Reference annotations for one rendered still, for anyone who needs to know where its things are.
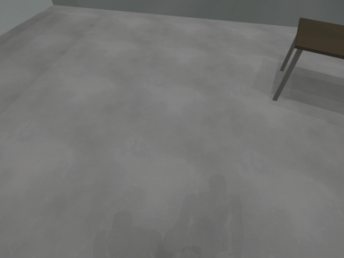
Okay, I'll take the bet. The table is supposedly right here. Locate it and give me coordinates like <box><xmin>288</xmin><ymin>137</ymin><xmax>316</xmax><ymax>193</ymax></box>
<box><xmin>273</xmin><ymin>18</ymin><xmax>344</xmax><ymax>101</ymax></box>

